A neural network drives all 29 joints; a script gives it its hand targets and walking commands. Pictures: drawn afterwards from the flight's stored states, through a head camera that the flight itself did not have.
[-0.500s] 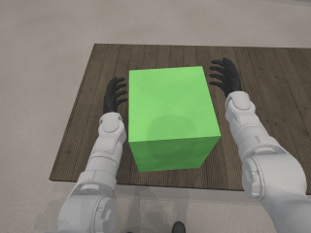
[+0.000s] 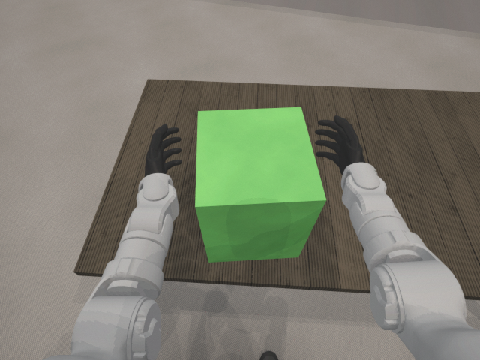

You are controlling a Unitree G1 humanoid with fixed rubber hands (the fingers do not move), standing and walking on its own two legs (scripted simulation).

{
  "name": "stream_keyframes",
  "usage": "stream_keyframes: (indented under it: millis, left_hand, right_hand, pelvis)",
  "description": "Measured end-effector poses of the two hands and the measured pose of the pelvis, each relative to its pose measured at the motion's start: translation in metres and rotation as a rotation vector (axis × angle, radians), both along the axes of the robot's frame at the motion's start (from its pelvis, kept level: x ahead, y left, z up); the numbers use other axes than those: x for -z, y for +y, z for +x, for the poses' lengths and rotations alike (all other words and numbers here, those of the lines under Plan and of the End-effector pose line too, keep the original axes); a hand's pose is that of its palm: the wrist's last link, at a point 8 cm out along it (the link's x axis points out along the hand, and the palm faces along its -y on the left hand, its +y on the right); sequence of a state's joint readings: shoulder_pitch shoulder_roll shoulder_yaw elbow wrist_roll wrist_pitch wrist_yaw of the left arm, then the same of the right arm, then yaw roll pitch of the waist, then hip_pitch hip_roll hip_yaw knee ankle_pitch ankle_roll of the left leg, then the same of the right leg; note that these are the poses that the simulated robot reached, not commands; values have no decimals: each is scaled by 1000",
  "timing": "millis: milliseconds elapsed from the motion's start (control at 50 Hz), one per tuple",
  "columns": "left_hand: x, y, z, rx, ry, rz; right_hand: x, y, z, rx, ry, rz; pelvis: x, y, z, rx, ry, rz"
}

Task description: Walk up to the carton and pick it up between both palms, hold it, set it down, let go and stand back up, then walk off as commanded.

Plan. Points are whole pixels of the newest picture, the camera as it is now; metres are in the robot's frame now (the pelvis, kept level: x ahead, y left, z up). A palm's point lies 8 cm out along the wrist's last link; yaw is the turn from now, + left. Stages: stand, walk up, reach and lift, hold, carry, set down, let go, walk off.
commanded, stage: set down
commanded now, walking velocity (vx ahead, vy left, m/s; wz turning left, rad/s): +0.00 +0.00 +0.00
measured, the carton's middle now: (252, 189) +0.44 +0.03 -0.04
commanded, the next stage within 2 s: none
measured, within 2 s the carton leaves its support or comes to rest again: neither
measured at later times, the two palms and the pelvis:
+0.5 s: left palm (148, 206) +0.34 +0.21 +0.02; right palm (366, 196) +0.41 -0.17 +0.02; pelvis +0.00 +0.01 +0.00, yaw +1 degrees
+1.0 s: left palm (142, 209) +0.32 +0.21 +0.03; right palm (390, 200) +0.39 -0.20 +0.04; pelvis +0.02 +0.02 +0.00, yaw +1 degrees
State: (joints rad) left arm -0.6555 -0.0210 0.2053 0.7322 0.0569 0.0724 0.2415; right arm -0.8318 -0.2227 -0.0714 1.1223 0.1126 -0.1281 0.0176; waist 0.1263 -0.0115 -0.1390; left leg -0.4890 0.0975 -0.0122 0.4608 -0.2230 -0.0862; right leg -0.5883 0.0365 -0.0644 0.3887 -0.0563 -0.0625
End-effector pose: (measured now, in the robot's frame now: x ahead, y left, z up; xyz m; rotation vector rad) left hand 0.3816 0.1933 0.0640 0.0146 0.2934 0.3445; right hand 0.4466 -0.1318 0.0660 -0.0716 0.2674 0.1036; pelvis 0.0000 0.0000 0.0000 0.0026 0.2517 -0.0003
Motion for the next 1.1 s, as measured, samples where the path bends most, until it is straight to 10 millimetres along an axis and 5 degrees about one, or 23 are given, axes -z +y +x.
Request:
stream_keyframes:
  millis: [120,220,560,680,1100]
  left_hand:
    - [3,9,-7,-5,-5,6]
    - [9,-2,-6,26,-17,-10]
    - [57,15,-46,26,20,-22]
    - [57,11,-55,40,1,-30]
    - [30,13,-61,59,-6,-17]
  right_hand:
    - [5,-16,-4,25,2,13]
    - [8,-12,-7,-5,-16,-13]
    - [56,-45,-43,15,31,-7]
    - [61,-43,-53,-21,15,0]
    - [24,-74,-65,-6,3,-18]
  pelvis:
    - [3,2,-4,-12,1,-2]
    - [4,4,-3,-9,13,1]
    - [5,12,5,-30,11,-4]
    - [3,15,11,-27,-2,-7]
    - [-5,18,16,-30,-112,-9]
